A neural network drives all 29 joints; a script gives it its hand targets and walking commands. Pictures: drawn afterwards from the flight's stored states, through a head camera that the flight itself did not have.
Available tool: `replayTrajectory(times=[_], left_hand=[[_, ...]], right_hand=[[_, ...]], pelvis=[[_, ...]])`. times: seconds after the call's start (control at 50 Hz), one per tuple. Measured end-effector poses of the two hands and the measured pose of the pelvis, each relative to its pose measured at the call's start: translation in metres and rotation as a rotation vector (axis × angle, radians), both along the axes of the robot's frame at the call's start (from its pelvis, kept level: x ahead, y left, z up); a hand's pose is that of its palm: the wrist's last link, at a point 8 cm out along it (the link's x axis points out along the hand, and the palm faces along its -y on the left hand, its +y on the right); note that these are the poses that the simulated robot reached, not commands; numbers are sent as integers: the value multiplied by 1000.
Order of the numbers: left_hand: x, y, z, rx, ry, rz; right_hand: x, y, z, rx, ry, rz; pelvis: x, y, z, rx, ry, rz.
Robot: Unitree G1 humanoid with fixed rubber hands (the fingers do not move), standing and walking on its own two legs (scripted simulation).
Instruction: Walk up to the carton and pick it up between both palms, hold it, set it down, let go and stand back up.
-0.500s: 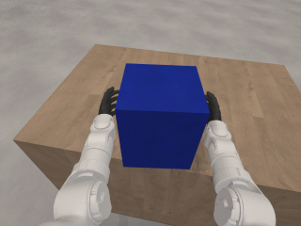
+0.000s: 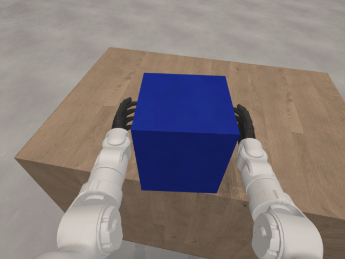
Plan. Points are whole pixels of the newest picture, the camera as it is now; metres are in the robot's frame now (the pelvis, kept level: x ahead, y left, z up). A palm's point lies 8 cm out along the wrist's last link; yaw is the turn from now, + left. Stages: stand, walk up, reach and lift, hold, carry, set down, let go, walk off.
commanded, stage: set down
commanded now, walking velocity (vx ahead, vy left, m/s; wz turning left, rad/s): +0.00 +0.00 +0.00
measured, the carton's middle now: (181, 135) +0.42 +0.00 +0.05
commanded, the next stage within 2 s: none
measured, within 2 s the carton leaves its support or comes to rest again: neither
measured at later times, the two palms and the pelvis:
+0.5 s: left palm (107, 112) +0.41 +0.18 +0.14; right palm (273, 113) +0.41 -0.21 +0.15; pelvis -0.03 -0.01 -0.01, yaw -1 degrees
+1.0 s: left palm (91, 85) +0.41 +0.20 +0.21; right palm (286, 90) +0.40 -0.21 +0.22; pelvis -0.03 -0.02 +0.00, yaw +1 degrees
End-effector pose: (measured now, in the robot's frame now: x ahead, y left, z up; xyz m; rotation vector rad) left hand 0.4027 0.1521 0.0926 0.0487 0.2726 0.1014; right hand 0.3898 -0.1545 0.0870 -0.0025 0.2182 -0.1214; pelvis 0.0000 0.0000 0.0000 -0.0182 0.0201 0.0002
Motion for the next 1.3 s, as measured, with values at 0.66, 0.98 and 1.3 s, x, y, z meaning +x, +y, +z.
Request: replayTrajectory(times=[0.66, 0.98, 1.3], left_hand=[[12, 25, 100, -37, -44, -2], [11, 43, 122, -44, -22, 9], [-22, 52, 69, -34, 14, -17]], right_hand=[[20, -59, 106, 79, -41, -16], [15, -54, 131, 88, 0, -19], [-14, -55, 79, 76, 19, -19]], pelvis=[[-29, -16, -6, 0, 156, -11], [-25, -17, -2, 3, 91, 11], [-22, -8, 0, 0, 35, 12]])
